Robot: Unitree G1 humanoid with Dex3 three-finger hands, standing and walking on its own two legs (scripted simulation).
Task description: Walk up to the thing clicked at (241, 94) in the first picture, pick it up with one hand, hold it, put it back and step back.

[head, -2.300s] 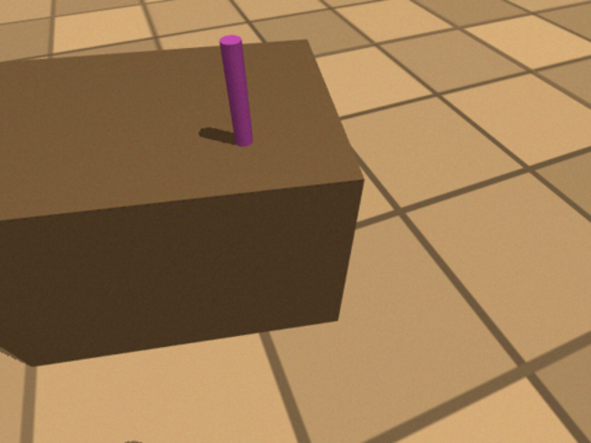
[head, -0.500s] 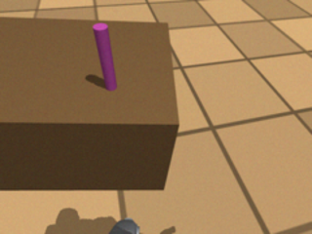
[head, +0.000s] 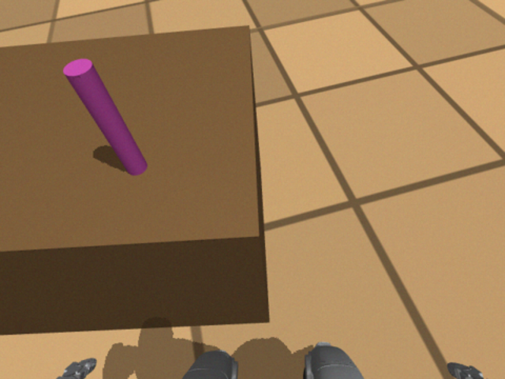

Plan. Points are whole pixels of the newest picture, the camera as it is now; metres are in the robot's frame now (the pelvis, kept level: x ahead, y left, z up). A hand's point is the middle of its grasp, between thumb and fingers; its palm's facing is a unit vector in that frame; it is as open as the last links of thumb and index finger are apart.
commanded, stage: walk up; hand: left
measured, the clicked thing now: (112, 126) +0.52 +0.26 +0.08
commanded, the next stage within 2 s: stand in 1.76 s
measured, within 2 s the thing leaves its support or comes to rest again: neither
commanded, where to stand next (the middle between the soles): +0.03 +0.05 m, yaw +1 degrees
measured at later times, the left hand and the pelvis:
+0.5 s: hand out of the picture +0.02 +0.34 -0.14, palm faces +0.09 -0.90 -0.42, open 7.4 cm; pelvis -0.02 +0.04 +0.01, yaw +5 degrees
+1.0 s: hand out of the picture +0.07 +0.31 -0.12, palm faces +0.00 -0.93 -0.37, open 7.4 cm; pelvis -0.02 +0.04 +0.03, yaw +1 degrees
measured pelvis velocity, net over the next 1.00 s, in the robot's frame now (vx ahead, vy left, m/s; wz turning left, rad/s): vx -0.02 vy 0.04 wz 0.02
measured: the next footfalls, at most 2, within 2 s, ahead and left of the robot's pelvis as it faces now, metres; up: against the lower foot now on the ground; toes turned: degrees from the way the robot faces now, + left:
left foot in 0.32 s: +0.02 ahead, +0.16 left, +0.00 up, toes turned +4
right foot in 0.62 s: +0.03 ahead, -0.08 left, +0.00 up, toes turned +3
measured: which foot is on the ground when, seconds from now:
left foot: up 0.00-0.30, down 0.32-1.00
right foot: down 0.00-0.36, up 0.38-0.60, down 0.62-1.00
